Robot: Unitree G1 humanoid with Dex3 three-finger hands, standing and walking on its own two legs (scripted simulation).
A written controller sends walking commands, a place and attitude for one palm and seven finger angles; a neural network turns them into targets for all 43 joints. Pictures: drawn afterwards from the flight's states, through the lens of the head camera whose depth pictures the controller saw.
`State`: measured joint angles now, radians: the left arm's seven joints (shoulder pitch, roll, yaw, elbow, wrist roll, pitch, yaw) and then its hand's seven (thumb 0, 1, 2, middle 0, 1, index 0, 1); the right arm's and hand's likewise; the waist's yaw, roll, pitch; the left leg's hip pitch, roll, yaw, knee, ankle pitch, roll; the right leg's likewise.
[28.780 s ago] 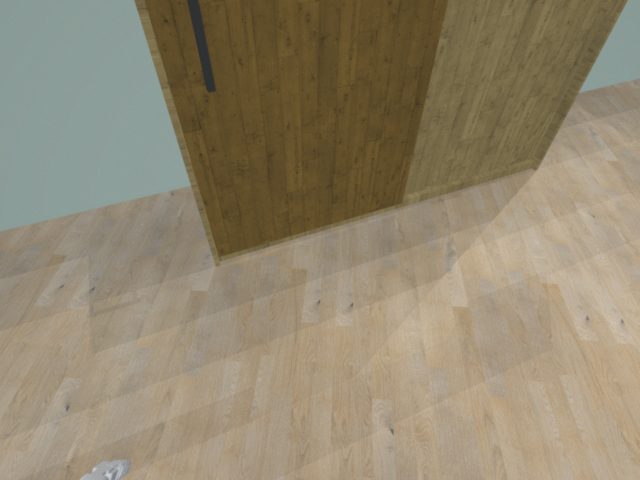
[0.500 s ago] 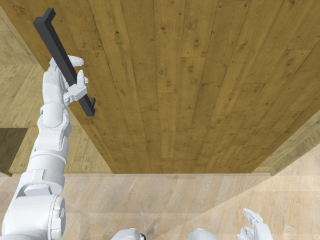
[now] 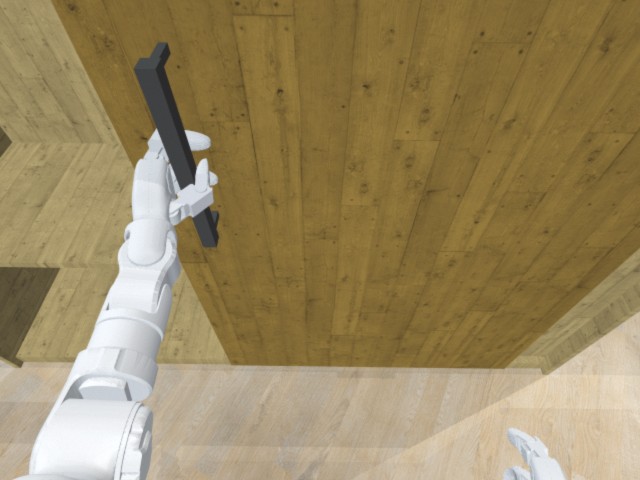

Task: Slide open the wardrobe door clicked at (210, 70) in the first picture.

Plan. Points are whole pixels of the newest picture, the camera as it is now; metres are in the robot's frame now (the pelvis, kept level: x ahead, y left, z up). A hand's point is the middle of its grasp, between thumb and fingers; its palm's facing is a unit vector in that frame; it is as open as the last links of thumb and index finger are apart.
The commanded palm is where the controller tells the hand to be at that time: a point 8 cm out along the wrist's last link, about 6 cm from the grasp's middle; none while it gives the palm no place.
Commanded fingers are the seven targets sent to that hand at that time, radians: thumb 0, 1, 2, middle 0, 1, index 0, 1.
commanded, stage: stop walking and hold the door there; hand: left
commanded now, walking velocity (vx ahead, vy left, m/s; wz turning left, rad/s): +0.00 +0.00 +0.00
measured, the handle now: (190, 162) +0.46 +0.22 +0.13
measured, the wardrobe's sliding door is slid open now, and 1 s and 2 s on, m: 0.68 0.68 0.68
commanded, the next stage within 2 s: loosen the grip on the handle in 0.26 s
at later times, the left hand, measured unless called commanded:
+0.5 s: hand (196, 185) +0.42 +0.20 +0.13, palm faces +0.20 -0.98 -0.07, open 6.5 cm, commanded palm +0.37 +0.23 +0.13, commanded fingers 0.00 -0.07 0.43 -0.45 -1.40 -0.45 -1.40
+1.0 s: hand (203, 190) +0.42 +0.19 +0.12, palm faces +0.20 -0.97 -0.15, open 14.3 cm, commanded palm +0.38 +0.24 +0.13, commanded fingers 0.00 -0.55 0.20 -0.25 -1.15 -0.25 -1.15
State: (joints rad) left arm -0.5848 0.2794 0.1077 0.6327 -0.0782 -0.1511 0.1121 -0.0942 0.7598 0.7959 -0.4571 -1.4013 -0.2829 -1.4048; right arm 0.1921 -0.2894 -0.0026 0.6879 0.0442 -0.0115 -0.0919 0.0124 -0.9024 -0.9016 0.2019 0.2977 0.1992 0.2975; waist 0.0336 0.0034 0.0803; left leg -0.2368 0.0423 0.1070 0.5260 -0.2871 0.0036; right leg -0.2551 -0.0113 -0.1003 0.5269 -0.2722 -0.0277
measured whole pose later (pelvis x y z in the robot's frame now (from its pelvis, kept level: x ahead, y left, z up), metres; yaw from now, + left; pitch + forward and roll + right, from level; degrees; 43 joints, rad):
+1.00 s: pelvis -0.03 +0.00 +0.00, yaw -2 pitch +4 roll +0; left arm -0.65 0.35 0.24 0.82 -0.04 -0.20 0.04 -0.01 -0.53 0.21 -0.31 -1.21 -0.29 -1.20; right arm 0.34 -0.26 0.01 0.71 0.04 -0.13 -0.04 0.01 -0.90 -0.90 0.20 0.30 0.20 0.30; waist -0.05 0.00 -0.02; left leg -0.37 0.03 0.09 0.55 -0.25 0.02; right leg -0.40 0.00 -0.07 0.54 -0.22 -0.04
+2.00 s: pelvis -0.01 +0.01 +0.00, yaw -1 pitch +3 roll -1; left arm -0.23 0.36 0.34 0.35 -0.13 -0.09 -0.09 -0.01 -0.54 0.20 -0.26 -1.15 -0.26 -1.15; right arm 0.29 -0.25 0.03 0.63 0.05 -0.11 -0.06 0.01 -0.90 -0.90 0.20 0.30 0.20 0.30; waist 0.02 0.01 -0.05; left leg -0.33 0.01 0.08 0.58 -0.30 0.03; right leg -0.34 -0.01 -0.07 0.56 -0.26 -0.02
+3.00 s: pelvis -0.02 +0.00 +0.00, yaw +1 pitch -4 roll -1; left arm 0.15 0.35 0.34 -0.12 -0.27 0.05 -0.23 -0.01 -0.48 0.23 -0.25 -1.11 -0.25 -1.12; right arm 0.23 -0.26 0.05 0.64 0.05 -0.28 -0.11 0.02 -0.90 -0.90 0.20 0.30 0.20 0.30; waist 0.08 0.05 -0.02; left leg -0.21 0.02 0.03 0.55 -0.27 0.01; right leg -0.20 0.00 -0.12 0.51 -0.25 -0.04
